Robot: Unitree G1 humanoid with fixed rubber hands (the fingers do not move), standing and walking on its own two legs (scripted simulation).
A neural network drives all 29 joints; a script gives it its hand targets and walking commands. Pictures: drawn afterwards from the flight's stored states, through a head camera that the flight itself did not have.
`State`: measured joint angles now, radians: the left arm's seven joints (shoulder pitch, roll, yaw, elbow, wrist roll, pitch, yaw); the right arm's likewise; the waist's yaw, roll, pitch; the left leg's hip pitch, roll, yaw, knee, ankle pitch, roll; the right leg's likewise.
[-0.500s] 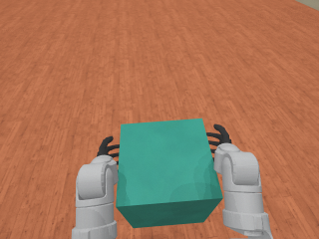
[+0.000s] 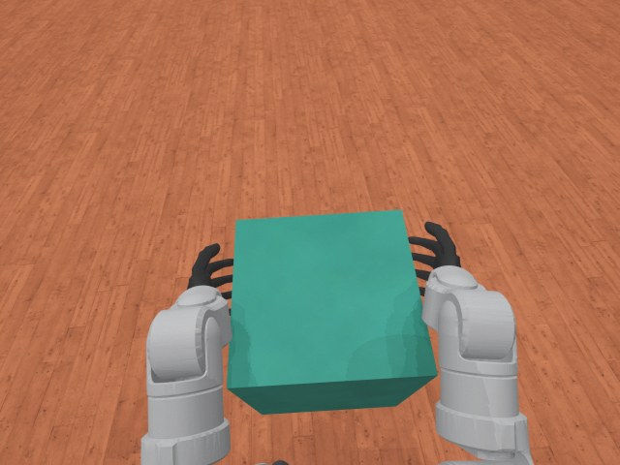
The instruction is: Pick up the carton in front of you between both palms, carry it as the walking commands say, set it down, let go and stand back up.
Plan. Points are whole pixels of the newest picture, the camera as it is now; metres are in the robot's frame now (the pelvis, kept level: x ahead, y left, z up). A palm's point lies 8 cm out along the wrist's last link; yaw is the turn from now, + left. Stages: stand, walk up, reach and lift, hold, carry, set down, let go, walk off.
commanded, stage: carry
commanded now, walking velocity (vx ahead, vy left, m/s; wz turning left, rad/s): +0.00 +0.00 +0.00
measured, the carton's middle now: (324, 323) +0.31 +0.00 +0.00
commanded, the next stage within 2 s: hold in 1.82 s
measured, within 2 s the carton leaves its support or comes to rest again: neither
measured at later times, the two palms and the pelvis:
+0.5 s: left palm (226, 215) +0.44 +0.13 +0.09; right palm (420, 202) +0.44 -0.15 +0.09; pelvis +0.15 +0.00 +0.00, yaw -2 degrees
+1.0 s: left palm (235, 240) +0.41 +0.12 +0.06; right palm (429, 227) +0.41 -0.16 +0.07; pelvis +0.13 -0.01 -0.01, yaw -2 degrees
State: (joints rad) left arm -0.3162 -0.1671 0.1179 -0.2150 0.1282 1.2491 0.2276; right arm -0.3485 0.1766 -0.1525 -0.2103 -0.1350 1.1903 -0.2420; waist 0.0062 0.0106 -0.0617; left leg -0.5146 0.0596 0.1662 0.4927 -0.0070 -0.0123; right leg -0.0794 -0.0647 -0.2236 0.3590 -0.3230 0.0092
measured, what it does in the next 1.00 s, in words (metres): walks ahead: left foot, then right foot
